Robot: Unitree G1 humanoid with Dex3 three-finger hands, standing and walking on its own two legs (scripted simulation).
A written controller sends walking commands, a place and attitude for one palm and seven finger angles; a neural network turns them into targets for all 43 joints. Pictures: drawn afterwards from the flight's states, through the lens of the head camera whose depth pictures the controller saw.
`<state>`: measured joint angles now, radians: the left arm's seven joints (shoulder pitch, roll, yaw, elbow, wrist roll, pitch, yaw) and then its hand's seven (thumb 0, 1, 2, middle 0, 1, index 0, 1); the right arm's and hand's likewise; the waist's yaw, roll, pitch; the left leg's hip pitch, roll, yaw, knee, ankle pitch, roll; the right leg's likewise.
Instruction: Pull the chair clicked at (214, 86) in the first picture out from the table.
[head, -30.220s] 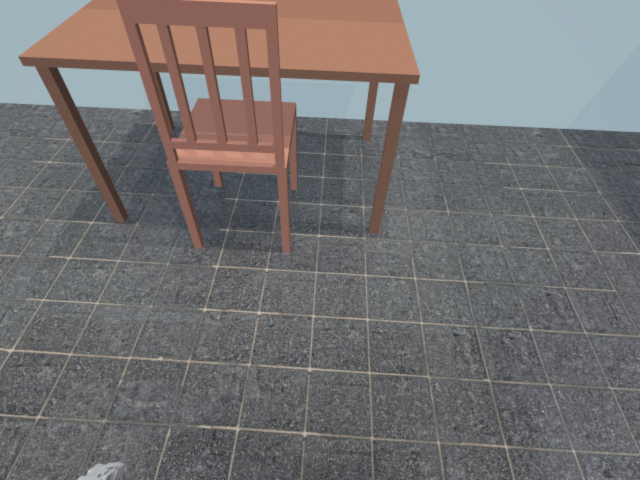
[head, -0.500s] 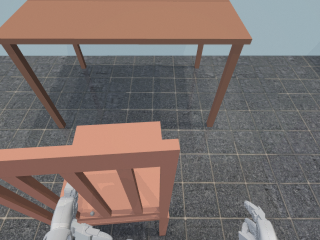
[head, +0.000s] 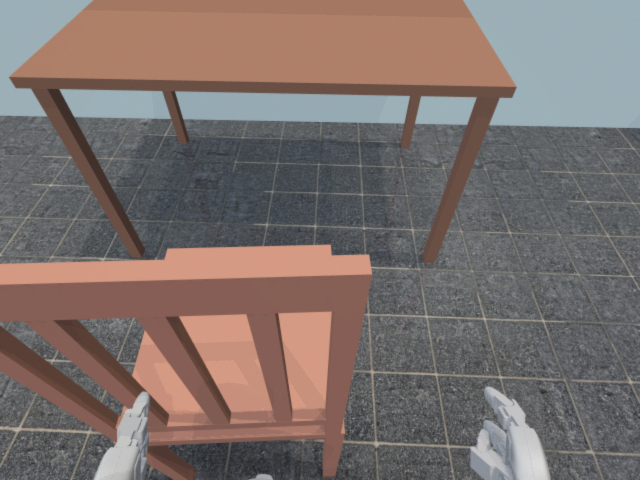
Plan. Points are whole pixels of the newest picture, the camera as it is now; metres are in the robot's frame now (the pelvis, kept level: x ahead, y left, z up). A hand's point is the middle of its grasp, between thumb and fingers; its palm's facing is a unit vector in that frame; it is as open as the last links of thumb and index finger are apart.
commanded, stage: draw the fingers out of the gap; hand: left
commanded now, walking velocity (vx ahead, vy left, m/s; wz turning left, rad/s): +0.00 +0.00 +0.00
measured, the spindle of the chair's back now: (196, 378) +0.25 +0.17 -0.01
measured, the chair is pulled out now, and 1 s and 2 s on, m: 0.59 0.59 0.58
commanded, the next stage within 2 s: draw the hand back to the body in 0.08 s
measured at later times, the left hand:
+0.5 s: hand (149, 478) +0.14 +0.17 +0.05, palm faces +0.04 -1.00 -0.09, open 17.5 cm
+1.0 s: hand (92, 440) +0.16 +0.21 +0.11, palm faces +0.14 -0.90 -0.42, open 14.6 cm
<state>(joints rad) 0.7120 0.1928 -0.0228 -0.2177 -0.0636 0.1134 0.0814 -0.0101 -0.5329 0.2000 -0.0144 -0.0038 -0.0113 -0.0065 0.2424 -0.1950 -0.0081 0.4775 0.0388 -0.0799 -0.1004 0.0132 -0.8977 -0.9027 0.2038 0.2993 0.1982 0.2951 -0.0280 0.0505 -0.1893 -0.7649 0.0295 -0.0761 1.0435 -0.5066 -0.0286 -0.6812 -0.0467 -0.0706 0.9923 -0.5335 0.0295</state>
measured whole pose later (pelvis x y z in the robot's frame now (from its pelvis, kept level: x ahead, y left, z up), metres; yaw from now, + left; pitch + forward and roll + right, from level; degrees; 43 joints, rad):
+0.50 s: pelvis -0.01 +0.00 -0.01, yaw +0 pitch +13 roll -3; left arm 0.79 0.23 0.09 -0.31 -0.22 -0.32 -0.15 -0.01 -0.54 0.20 -0.01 0.00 -0.01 0.00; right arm 0.20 -0.16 -0.05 0.55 0.07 -0.15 -0.08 0.01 -0.90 -0.90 0.20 0.30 0.20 0.29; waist 0.00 0.05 -0.19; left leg -0.83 0.04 -0.09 1.13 -0.53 -0.04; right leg -0.75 -0.03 -0.08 1.07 -0.56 0.02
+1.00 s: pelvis +0.01 -0.01 +0.04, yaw -1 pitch +1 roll -2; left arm 0.75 0.38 0.11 -0.43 -0.07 0.06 0.10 -0.01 -0.12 0.40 -0.25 -0.17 -0.14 -0.13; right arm 0.22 -0.19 0.03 0.55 0.05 -0.12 -0.16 0.01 -0.90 -0.90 0.20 0.30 0.20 0.29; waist 0.02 0.07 -0.06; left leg -0.36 0.06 -0.04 0.74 -0.40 -0.04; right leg -0.30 -0.02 -0.05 0.68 -0.40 0.02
